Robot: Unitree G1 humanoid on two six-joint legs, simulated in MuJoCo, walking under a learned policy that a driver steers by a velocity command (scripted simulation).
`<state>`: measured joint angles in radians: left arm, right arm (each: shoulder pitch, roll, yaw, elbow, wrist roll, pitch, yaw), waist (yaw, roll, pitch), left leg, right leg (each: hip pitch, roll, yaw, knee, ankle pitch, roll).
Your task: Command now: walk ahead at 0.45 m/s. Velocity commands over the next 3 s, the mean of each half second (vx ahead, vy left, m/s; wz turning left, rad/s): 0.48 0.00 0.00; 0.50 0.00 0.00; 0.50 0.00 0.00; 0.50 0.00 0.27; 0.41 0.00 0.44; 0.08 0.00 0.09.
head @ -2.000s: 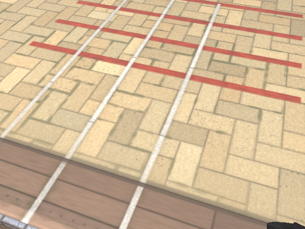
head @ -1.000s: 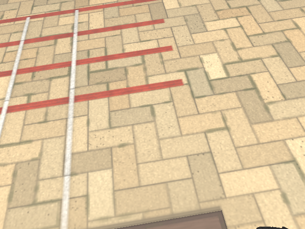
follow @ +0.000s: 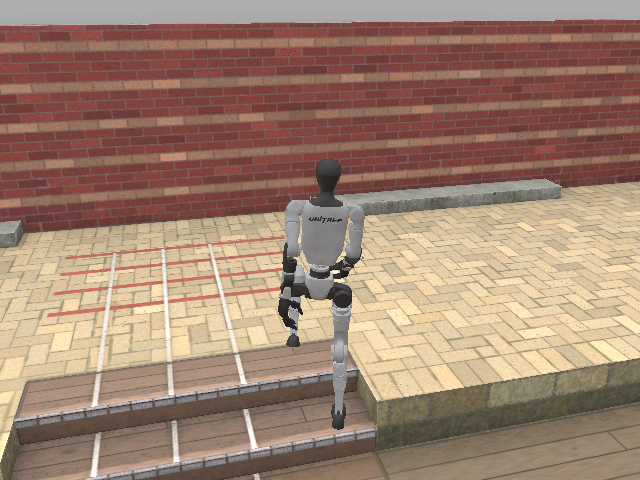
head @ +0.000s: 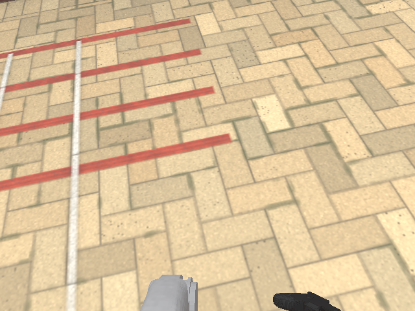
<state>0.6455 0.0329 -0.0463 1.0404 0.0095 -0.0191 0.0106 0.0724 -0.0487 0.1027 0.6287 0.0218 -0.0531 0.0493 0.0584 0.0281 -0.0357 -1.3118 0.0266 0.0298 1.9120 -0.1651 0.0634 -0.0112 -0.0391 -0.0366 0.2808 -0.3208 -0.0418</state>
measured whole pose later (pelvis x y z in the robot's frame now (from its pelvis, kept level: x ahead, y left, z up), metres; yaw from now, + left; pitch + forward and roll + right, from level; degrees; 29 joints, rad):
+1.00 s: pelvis +0.54 -0.04 +0.15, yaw +0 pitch +3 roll -2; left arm 0.39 0.23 0.04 0.84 0.00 -0.09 -0.01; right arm 0.11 -0.27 -0.04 0.74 0.00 -0.08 0.00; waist 0.05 0.05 -0.03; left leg -0.76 0.15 -0.04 0.97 -0.07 0.00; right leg -0.10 0.07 -0.07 0.25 -0.20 -0.06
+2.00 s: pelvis +1.07 -0.03 +0.15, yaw +11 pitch +2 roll -2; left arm 0.28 0.23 0.07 0.82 0.01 -0.10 -0.01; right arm 0.23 -0.29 -0.08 0.78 0.03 -0.03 -0.01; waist 0.03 0.05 0.00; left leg -0.65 0.09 -0.07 1.14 -0.25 0.02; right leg -0.19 0.01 -0.14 0.34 -0.18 -0.03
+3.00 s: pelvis +1.37 +0.12 +0.14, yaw +26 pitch +0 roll +0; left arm 0.11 0.22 0.05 0.89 0.01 -0.02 0.01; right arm 0.19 -0.22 -0.04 0.88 -0.01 0.01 -0.02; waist 0.00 0.01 0.02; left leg -0.16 -0.04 -0.01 0.51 -0.35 0.04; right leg -0.32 -0.02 0.00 0.53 -0.21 0.01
